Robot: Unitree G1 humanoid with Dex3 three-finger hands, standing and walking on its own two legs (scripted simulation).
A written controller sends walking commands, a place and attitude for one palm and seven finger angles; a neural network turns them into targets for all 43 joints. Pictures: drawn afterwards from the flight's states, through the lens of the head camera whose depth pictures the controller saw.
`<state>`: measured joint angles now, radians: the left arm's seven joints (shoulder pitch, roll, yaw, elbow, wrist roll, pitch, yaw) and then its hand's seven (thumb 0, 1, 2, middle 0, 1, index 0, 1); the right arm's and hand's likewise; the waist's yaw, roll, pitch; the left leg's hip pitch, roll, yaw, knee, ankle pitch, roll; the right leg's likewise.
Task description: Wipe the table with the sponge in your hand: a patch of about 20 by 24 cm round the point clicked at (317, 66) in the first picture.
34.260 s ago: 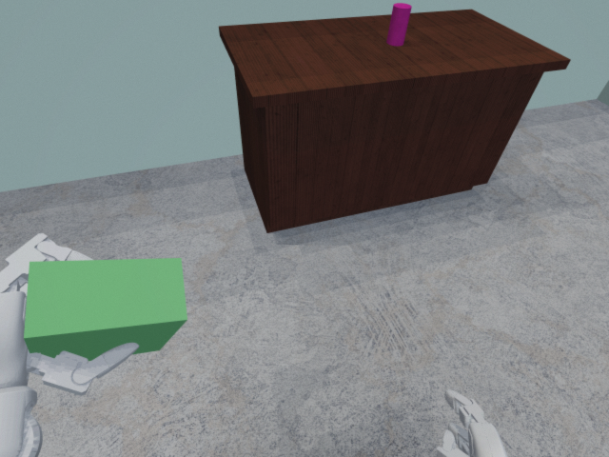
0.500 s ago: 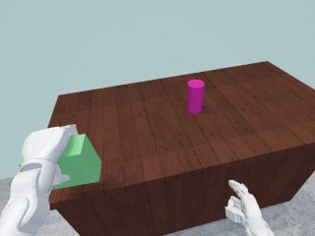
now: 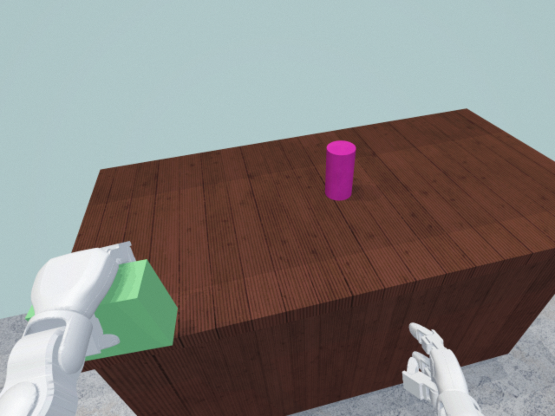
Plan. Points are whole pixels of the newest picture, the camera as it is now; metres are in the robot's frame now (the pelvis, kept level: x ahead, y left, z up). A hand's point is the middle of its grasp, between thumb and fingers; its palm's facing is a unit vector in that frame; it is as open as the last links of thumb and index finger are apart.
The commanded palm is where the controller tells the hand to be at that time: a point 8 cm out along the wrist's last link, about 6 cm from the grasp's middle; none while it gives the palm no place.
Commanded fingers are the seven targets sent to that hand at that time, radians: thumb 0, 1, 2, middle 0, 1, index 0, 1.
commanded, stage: bring the sponge back beside the body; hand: left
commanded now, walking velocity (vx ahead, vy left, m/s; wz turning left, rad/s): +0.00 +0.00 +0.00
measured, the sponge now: (117, 320) +0.20 +0.28 +0.07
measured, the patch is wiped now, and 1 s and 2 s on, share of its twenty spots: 1.00 1.00 1.00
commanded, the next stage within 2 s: step back with the hand held close in 0.44 s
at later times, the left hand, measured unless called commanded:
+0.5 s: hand (100, 304) +0.19 +0.28 +0.11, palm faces +0.08 -0.10 -0.99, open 10.2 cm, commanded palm +0.16 +0.28 +0.19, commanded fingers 0.00 0.10 1.30 -1.20 -1.60 -1.20 -1.60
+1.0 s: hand (106, 277) +0.20 +0.26 +0.16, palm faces +0.35 -0.84 -0.41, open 10.2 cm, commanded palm +0.15 +0.30 +0.18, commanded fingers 0.00 0.10 1.30 -1.20 -1.60 -1.20 -1.60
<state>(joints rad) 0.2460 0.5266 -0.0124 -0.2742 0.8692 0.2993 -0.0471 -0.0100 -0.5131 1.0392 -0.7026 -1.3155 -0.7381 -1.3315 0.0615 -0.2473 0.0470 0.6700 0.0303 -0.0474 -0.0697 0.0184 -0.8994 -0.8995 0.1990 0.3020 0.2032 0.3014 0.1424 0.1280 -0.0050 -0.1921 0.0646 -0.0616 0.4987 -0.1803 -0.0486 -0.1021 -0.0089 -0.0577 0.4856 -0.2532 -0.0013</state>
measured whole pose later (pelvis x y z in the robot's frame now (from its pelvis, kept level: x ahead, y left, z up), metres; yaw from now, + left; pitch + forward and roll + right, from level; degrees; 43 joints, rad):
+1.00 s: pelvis -0.01 +0.02 -0.02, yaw +0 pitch +1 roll -3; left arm 0.52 0.42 0.39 -0.59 -0.06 -0.16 0.13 -0.01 -0.51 1.04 -0.70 -1.32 -0.74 -1.33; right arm 0.29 -0.24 0.02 0.61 0.00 -0.09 -0.08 0.02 -0.90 -0.90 0.20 0.30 0.20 0.30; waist -0.04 0.00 0.01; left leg -0.47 0.03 -0.08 0.72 -0.27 -0.02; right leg -0.37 -0.02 -0.06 0.65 -0.30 0.03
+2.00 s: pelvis -0.17 +0.01 -0.01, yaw +2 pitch -1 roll -2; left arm 0.45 0.38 0.39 -0.64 -0.06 -0.17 0.15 -0.01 -0.51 1.04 -0.71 -1.32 -0.74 -1.33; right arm 0.20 -0.16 0.03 0.59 0.00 -0.15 -0.01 0.02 -0.90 -0.90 0.20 0.30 0.21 0.30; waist -0.02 -0.03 0.06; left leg -0.44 0.09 0.03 0.65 -0.19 -0.01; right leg -0.45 0.03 -0.01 0.85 -0.40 0.03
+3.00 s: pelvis -0.45 -0.09 -0.01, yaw +4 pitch -1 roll +1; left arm 0.44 0.38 0.37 -0.43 -0.04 -0.15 0.13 -0.01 -0.52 1.04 -0.71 -1.32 -0.74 -1.33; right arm 0.28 -0.18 0.05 0.65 0.02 -0.16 -0.04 0.02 -0.90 -0.90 0.20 0.30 0.21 0.30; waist -0.03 0.02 -0.07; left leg -0.34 0.07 0.04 0.67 -0.33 0.02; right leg -0.36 -0.04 -0.08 0.70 -0.37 -0.01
